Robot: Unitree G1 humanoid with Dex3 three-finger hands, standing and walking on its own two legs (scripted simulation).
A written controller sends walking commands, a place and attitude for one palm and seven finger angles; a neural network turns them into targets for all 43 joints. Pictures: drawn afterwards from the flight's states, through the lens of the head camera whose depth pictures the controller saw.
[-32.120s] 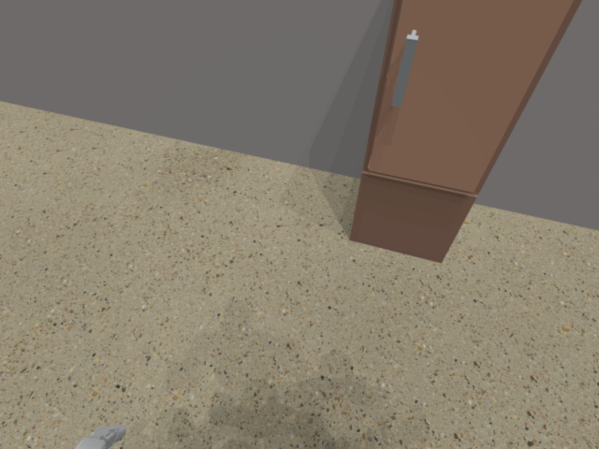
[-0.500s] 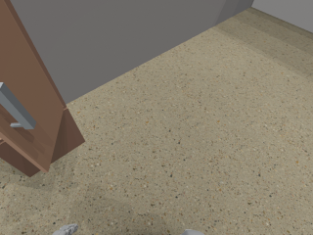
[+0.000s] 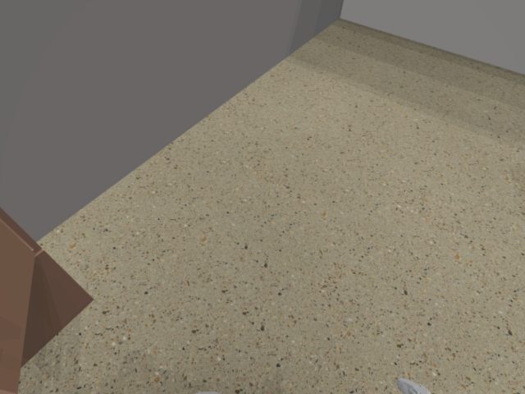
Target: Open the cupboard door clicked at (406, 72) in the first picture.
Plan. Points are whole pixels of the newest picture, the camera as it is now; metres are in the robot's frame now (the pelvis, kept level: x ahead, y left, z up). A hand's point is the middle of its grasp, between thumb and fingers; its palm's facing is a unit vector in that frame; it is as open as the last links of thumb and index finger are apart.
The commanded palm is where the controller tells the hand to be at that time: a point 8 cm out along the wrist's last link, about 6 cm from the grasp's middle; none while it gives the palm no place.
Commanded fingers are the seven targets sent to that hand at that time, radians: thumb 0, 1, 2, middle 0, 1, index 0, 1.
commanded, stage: walk to a spot facing it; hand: left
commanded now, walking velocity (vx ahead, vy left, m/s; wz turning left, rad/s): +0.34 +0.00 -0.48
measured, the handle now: out of the picture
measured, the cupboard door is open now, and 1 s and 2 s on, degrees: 53 53 53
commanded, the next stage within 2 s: turn to face it in 1.42 s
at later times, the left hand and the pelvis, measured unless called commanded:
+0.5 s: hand (246, 257) +0.40 +0.07 -0.15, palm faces -0.32 -0.92 -0.22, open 7.3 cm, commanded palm none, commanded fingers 0.00 0.90 0.90 -0.20 -0.30 -0.20 -0.30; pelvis +0.20 -0.06 -0.01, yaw -15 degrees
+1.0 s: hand (245, 261) +0.41 +0.08 -0.18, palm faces -0.21 -0.97 -0.14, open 7.3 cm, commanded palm none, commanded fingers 0.00 0.90 0.90 -0.20 -0.30 -0.20 -0.30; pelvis +0.44 -0.10 -0.01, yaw -18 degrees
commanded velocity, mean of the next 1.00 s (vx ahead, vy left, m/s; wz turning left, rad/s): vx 0.37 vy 0.00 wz -0.19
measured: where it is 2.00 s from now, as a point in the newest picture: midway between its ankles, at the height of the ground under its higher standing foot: (342, 251)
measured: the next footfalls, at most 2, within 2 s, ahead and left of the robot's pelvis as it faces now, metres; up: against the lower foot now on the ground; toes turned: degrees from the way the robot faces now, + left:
right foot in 0.46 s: +0.28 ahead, -0.16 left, +0.00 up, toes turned -20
left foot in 0.96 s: +0.57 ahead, -0.04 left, +0.00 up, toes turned -9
